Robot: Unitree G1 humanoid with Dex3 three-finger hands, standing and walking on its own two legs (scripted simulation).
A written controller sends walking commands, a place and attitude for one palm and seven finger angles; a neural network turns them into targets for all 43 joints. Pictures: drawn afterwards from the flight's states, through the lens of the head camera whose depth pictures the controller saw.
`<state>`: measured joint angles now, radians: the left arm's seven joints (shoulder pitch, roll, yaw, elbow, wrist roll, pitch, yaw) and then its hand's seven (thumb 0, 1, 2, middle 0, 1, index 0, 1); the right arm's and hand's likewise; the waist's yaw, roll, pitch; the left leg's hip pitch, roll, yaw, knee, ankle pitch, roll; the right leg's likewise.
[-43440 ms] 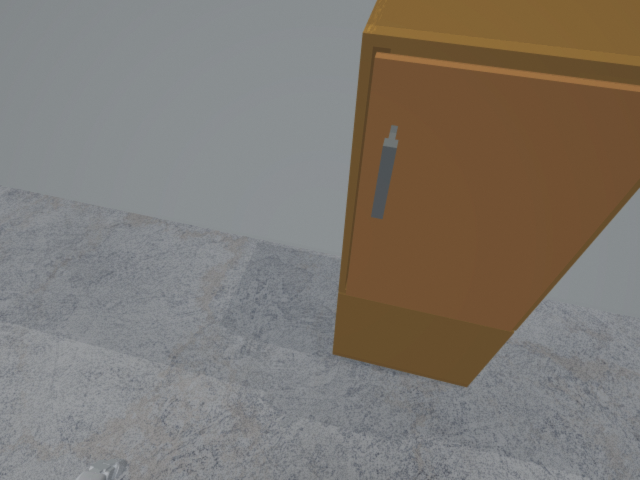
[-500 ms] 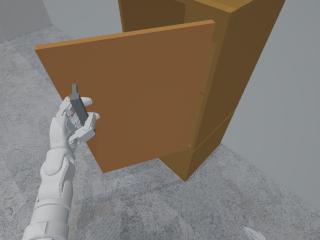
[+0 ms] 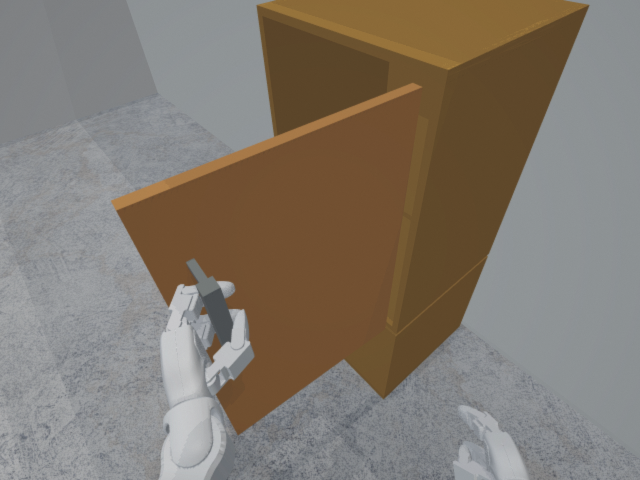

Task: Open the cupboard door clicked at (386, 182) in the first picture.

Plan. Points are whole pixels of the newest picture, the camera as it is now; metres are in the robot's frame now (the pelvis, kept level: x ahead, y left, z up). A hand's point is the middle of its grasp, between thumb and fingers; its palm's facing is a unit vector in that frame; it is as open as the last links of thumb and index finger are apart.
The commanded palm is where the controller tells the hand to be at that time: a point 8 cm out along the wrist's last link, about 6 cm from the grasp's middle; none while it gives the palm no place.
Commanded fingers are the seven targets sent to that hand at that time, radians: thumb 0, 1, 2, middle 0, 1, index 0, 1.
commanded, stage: pull the door open along its arc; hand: left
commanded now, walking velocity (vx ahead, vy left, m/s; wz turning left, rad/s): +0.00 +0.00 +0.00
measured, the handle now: (215, 313) +0.30 +0.15 +0.09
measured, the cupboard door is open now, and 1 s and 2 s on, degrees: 86 87 88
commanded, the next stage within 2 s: open thumb and fingers to let go in 0.02 s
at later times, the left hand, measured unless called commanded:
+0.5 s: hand (254, 347) +0.25 +0.09 +0.09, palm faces +0.35 -0.93 +0.01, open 9.5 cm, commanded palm +0.20 +0.14 +0.08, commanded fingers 0.00 -0.50 0.30 -0.30 -1.20 -0.30 -1.20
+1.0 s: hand (248, 352) +0.24 +0.09 +0.09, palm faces +0.31 -0.95 +0.01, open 15.1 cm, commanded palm +0.20 +0.14 +0.08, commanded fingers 0.00 -0.50 0.30 -0.15 -0.30 -0.15 -0.30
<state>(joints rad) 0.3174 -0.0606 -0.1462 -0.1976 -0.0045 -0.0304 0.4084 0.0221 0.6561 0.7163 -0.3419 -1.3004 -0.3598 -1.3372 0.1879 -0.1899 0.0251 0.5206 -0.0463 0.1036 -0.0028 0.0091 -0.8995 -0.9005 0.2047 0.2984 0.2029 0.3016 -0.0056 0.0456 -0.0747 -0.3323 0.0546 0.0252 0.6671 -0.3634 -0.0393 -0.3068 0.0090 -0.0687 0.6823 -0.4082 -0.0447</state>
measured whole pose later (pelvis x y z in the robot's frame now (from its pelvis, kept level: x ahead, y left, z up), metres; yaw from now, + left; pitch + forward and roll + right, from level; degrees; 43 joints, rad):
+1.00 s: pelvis -0.03 +0.02 +0.00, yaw +1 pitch +0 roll +0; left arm 0.17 -0.06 -0.27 -0.10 0.05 -0.02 0.50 -0.01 -0.50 0.30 -0.29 -0.61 -0.30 -0.60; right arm 0.16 -0.17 0.04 0.56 -0.06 0.09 -0.01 0.01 -0.90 -0.90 0.20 0.30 0.20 0.30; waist 0.01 0.04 -0.04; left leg -0.38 0.03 0.01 0.73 -0.35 -0.01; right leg -0.34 -0.01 -0.08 0.72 -0.39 -0.02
